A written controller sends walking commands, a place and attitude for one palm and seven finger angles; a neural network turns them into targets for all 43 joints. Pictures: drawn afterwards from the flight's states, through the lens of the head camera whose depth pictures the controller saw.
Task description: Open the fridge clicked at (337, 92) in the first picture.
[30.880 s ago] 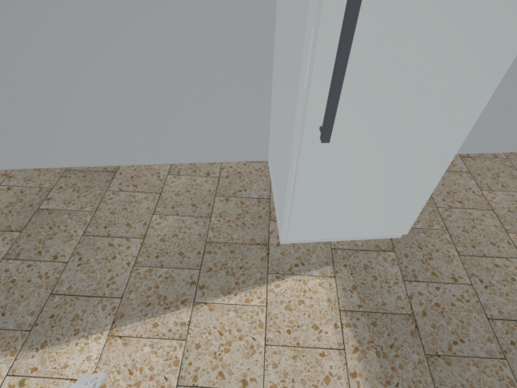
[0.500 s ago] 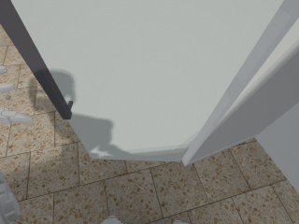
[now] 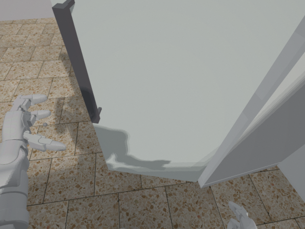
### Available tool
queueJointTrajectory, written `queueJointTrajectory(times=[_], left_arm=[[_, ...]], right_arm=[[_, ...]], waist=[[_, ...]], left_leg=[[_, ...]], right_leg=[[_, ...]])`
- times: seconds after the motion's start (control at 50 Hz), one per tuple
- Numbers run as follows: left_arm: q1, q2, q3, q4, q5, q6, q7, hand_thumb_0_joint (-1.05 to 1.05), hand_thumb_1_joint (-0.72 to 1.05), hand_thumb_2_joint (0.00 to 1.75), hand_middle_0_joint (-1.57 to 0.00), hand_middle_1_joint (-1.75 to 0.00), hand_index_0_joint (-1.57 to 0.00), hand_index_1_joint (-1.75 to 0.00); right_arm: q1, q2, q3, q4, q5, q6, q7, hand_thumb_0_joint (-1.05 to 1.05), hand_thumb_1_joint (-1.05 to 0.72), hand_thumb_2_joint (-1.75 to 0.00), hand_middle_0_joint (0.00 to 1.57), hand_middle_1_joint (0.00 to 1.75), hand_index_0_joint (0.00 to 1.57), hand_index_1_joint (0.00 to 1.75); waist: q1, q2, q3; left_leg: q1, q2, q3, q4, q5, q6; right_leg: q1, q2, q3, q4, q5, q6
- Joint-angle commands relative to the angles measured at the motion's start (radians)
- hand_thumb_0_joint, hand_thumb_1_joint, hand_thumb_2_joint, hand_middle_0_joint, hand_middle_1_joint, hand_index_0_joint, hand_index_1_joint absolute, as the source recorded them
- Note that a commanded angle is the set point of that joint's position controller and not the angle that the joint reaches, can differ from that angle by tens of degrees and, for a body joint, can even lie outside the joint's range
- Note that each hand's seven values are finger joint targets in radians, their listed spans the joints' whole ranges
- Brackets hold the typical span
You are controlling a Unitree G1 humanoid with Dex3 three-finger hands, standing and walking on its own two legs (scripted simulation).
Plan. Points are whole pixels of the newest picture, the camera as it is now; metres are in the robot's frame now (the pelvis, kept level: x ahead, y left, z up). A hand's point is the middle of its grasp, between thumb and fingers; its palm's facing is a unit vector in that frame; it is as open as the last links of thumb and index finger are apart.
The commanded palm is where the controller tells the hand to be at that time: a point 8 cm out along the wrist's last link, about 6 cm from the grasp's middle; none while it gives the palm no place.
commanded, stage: slip the hand off the handle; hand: left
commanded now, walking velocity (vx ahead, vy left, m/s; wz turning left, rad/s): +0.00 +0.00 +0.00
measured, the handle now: (86, 74) +0.49 +0.24 +0.12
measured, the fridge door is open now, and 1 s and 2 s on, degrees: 67 67 67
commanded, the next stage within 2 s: draw the hand back to the body in 0.62 s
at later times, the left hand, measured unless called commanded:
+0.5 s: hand (46, 126) +0.32 +0.29 +0.10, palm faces +0.33 -0.93 -0.18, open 14.7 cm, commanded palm +0.28 +0.33 +0.10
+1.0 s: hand (37, 131) +0.29 +0.29 +0.12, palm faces +0.15 -0.99 +0.00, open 14.7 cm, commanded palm +0.24 +0.33 +0.12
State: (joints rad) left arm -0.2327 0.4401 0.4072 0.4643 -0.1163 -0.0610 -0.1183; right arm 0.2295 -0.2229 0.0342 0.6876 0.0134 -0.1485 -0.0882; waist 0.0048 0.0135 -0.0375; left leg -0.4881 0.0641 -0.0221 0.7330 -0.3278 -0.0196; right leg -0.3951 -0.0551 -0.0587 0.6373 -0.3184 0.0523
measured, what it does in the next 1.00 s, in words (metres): stands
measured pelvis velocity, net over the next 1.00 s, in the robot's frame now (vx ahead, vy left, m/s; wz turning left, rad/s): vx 0.00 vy -0.01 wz -0.02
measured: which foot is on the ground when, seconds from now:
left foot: down 0.00-1.00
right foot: down 0.00-1.00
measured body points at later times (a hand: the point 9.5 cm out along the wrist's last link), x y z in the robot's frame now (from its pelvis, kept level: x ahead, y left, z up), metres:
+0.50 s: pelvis +0.00 -0.04 +0.00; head +0.03 -0.04 +0.45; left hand +0.30 +0.34 +0.11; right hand +0.12 -0.31 -0.10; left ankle +0.03 +0.13 -0.72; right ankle +0.00 -0.16 -0.72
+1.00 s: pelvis +0.00 -0.01 +0.00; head +0.00 -0.01 +0.45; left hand +0.28 +0.34 +0.12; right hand +0.16 -0.26 -0.07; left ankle +0.03 +0.13 -0.72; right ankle +0.00 -0.16 -0.72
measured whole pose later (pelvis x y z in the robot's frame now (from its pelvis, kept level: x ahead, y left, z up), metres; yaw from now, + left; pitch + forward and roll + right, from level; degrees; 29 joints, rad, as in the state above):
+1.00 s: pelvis +0.00 -0.01 +0.00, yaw -1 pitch +1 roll -2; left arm -0.08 0.46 0.49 0.36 -0.36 -0.07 -0.41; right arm 0.24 -0.25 0.03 0.66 0.05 -0.25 -0.13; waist 0.01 0.02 -0.04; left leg -0.41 0.07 -0.01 0.72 -0.33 -0.03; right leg -0.34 -0.05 -0.04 0.66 -0.34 0.04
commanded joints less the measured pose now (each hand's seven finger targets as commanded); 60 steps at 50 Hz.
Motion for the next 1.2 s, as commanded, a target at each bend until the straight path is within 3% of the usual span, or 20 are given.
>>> queueJointTrajectory(times=[0.0, 0.06, 0.18, 0.24, 0.32, 0.36, 0.4, 0.46, 0.58, 0.64, 0.72, 0.74, 0.76, 0.8, 0.82, 0.9, 0.94, 1.0, 1.06, 1.18], left_arm=[[-0.252, 0.273, 0.084, -0.252, -0.007, -0.071, 0.014, 0.0, -0.55, 0.2, -0.25, -1.15, -0.25, -1.15], [-0.164, 0.275, 0.106, -0.277, -0.018, -0.086, 0.009, 0.0, -0.55, 0.2, -0.25, -1.15, -0.25, -1.15], [-0.269, 0.304, 0.117, -0.218, -0.028, -0.095, -0.008, 0.0, -0.55, 0.2, -0.25, -1.15, -0.25, -1.15], [-0.319, 0.329, 0.113, -0.185, -0.025, -0.1, -0.028, 0.0, -0.55, 0.2, -0.25, -1.15, -0.25, -1.15], [-0.278, 0.354, 0.136, -0.179, -0.042, -0.122, -0.068, 0.0, -0.55, 0.2, -0.25, -1.15, -0.25, -1.15], [-0.211, 0.375, 0.176, -0.158, -0.057, -0.126, -0.081, 0.0, -0.55, 0.2, -0.25, -1.15, -0.25, -1.15], [-0.145, 0.387, 0.205, -0.149, -0.07, -0.127, -0.088, 0.0, -0.55, 0.2, -0.25, -1.15, -0.25, -1.15], [-0.094, 0.375, 0.221, -0.125, -0.083, -0.116, -0.092, 0.0, -0.55, 0.2, -0.25, -1.15, -0.25, -1.15], [-0.111, 0.395, 0.239, -0.197, -0.08, -0.124, -0.085, 0.0, -0.55, 0.2, -0.25, -1.15, -0.25, -1.15], [-0.166, 0.373, 0.208, -0.229, -0.082, -0.146, -0.088, 0.0, -0.55, 0.2, -0.25, -1.15, -0.25, -1.15], [-0.157, 0.348, 0.183, -0.265, -0.082, -0.158, -0.094, 0.0, -0.55, 0.2, -0.25, -1.15, -0.25, -1.15], [-0.23, 0.219, 0.128, -0.301, -0.243, -0.191, -0.199, 0.0, -0.55, 0.2, -0.25, -1.15, -0.25, -1.15], [-0.239, 0.289, 0.167, -0.282, -0.266, -0.205, -0.257, 0.0, -0.55, 0.2, -0.25, -1.15, -0.25, -1.15], [-0.178, 0.343, 0.206, -0.284, -0.301, -0.201, -0.335, 0.0, -0.55, 0.2, -0.25, -1.15, -0.25, -1.15], [-0.17, 0.38, 0.218, -0.272, -0.289, -0.185, -0.359, 0.0, -0.55, 0.2, -0.25, -1.15, -0.25, -1.15], [0.005, 0.339, 0.225, -0.25, -0.253, -0.078, -0.306, 0.0, -0.55, 0.2, -0.25, -1.15, -0.25, -1.15], [0.017, 0.264, 0.187, -0.303, -0.265, -0.035, -0.267, 0.0, -0.55, 0.2, -0.25, -1.15, -0.25, -1.15], [0.063, 0.221, 0.171, -0.441, -0.277, -0.021, -0.224, 0.0, -0.55, 0.2, -0.25, -1.15, -0.25, -1.15], [0.02, 0.172, 0.11, -0.53, -0.251, -0.018, -0.193, 0.0, -0.55, 0.2, -0.25, -1.15, -0.25, -1.15], [-0.006, 0.171, 0.085, -0.648, -0.221, -0.007, -0.17, 0.0, -0.44, 0.25, -0.25, -1.09, -0.25, -1.09]], right_arm=[[-0.009, -0.177, -0.068, -0.111, 0.003, -0.057, -0.024, 0.0, -0.9, -0.9, 0.2, 0.3, 0.2, 0.3], [-0.026, -0.173, -0.07, -0.116, 0.003, -0.064, -0.02, 0.0, -0.9, -0.9, 0.2, 0.3, 0.2, 0.3], [-0.032, -0.176, -0.064, -0.084, 0.006, -0.074, -0.038, 0.0, -0.9, -0.9, 0.2, 0.3, 0.2, 0.3], [-0.022, -0.181, -0.066, -0.066, 0.006, -0.084, -0.046, 0.0, -0.9, -0.9, 0.2, 0.3, 0.2, 0.3], [-0.004, -0.184, -0.076, -0.066, 0.007, -0.092, -0.044, 0.0, -0.9, -0.9, 0.2, 0.3, 0.2, 0.3], [0.004, -0.19, -0.083, -0.068, 0.006, -0.093, -0.04, 0.0, -0.9, -0.9, 0.2, 0.3, 0.2, 0.3], [0.005, -0.19, -0.085, -0.08, 0.008, -0.092, -0.033, 0.0, -0.9, -0.9, 0.2, 0.3, 0.2, 0.3], [0.005, -0.191, -0.089, -0.087, 0.013, -0.089, -0.024, 0.0, -0.9, -0.9, 0.2, 0.3, 0.2, 0.3], [0.006, -0.196, -0.094, -0.103, 0.012, -0.09, -0.021, 0.0, -0.9, -0.9, 0.2, 0.3, 0.2, 0.3], [0.002, -0.194, -0.09, -0.098, 0.012, -0.097, -0.028, 0.0, -0.9, -0.9, 0.2, 0.3, 0.2, 0.3], [0.0, -0.189, -0.09, -0.093, 0.011, -0.109, -0.037, 0.0, -0.9, -0.9, 0.2, 0.3, 0.2, 0.3], [-0.011, -0.194, -0.083, -0.092, 0.031, -0.127, -0.048, 0.0, -0.9, -0.9, 0.2, 0.3, 0.2, 0.3], [-0.017, -0.197, -0.084, -0.078, 0.036, -0.138, -0.06, 0.0, -0.9, -0.9, 0.2, 0.3, 0.2, 0.3], [-0.022, -0.204, -0.078, -0.098, 0.037, -0.151, -0.071, 0.0, -0.9, -0.9, 0.2, 0.3, 0.2, 0.3], [-0.031, -0.204, -0.072, -0.104, 0.038, -0.154, -0.073, 0.0, -0.9, -0.9, 0.2, 0.3, 0.2, 0.3], [-0.066, -0.184, -0.054, -0.158, 0.038, -0.158, -0.058, 0.0, -0.9, -0.9, 0.2, 0.3, 0.2, 0.3], [-0.084, -0.175, -0.049, -0.184, 0.043, -0.163, -0.048, 0.0, -0.9, -0.9, 0.2, 0.3, 0.2, 0.3], [-0.092, -0.175, -0.048, -0.205, 0.042, -0.173, -0.035, 0.0, -0.9, -0.9, 0.2, 0.3, 0.2, 0.3], [-0.097, -0.174, -0.043, -0.196, 0.039, -0.177, -0.035, 0.0, -0.9, -0.9, 0.2, 0.3, 0.2, 0.3], [-0.126, -0.17, -0.031, -0.165, 0.034, -0.193, -0.057, 0.0, -0.9, -0.9, 0.2, 0.3, 0.2, 0.3]], waist=[[-0.009, 0.12, -0.223], [0.006, 0.107, -0.225], [-0.024, 0.078, -0.141], [-0.035, 0.093, -0.154], [-0.014, 0.091, -0.232], [0.001, 0.05, -0.26], [0.02, 0.052, -0.26], [0.023, 0.011, -0.218], [0.016, 0.029, -0.202], [-0.006, 0.047, -0.186], [-0.003, 0.109, -0.221], [-0.046, 0.065, -0.23], [-0.02, 0.061, -0.245], [0.0, 0.093, -0.274], [0.009, 0.114, -0.263], [0.061, 0.125, -0.173], [0.056, 0.074, -0.147], [0.058, 0.074, -0.175], [0.03, 0.094, -0.135], [0.026, 0.151, -0.122]], left_leg=[[0.175, -0.051, -0.015, -0.168, 0.128, 0.014], [0.175, -0.055, 0.001, -0.157, 0.154, 0.017], [0.133, -0.063, 0.018, -0.154, 0.076, 0.025], [0.136, -0.067, 0.027, -0.141, 0.075, 0.03], [0.153, -0.072, 0.033, -0.116, 0.151, 0.033], [0.149, -0.072, 0.034, -0.102, 0.187, 0.034], [0.132, -0.076, 0.038, -0.092, 0.198, 0.034], [0.103, -0.075, 0.041, -0.089, 0.195, 0.034], [0.101, -0.075, 0.042, -0.081, 0.181, 0.036], [0.11, -0.072, 0.04, -0.078, 0.167, 0.037], [0.141, -0.071, 0.038, -0.08, 0.176, 0.034], [0.175, -0.069, 0.025, -0.088, 0.177, 0.029], [0.183, -0.066, 0.026, -0.083, 0.177, 0.03], [0.196, -0.071, 0.026, -0.085, 0.198, 0.035], [0.183, -0.071, 0.022, -0.099, 0.192, 0.033], [0.154, -0.071, 0.008, -0.153, 0.161, 0.024], [0.153, -0.066, 0.001, -0.169, 0.148, 0.019], [0.193, -0.061, 0.003, -0.17, 0.184, 0.018], [0.205, -0.055, -0.004, -0.192, 0.15, 0.012], [0.253, -0.055, -0.012, -0.233, 0.1, 0.009]], right_leg=[[0.049, 0.093, -0.027, -0.071, 0.092, -0.062], [0.071, 0.09, -0.021, -0.071, 0.119, -0.059], [0.04, 0.08, 0.0, -0.099, 0.062, -0.05], [0.037, 0.073, 0.016, -0.104, 0.068, -0.046], [0.089, 0.069, 0.026, -0.077, 0.17, -0.046], [0.113, 0.068, 0.028, -0.057, 0.227, -0.042], [0.126, 0.065, 0.032, -0.044, 0.25, -0.04], [0.107, 0.061, 0.031, -0.034, 0.264, -0.033], [0.078, 0.066, 0.037, -0.029, 0.234, -0.034], [0.048, 0.072, 0.035, -0.033, 0.206, -0.035], [0.054, 0.076, 0.029, -0.03, 0.199, -0.044], [0.086, 0.076, 0.034, -0.059, 0.221, -0.051], [0.102, 0.077, 0.044, -0.059, 0.229, -0.054], [0.131, 0.075, 0.047, -0.048, 0.253, -0.057], [0.128, 0.071, 0.039, -0.043, 0.246, -0.056], [0.117, 0.074, -0.006, -0.048, 0.164, -0.059], [0.106, 0.074, -0.02, -0.06, 0.147, -0.053], [0.132, 0.085, -0.022, -0.067, 0.171, -0.057], [0.107, 0.091, -0.025, -0.086, 0.135, -0.055], [0.132, 0.092, -0.025, -0.121, 0.085, -0.06]])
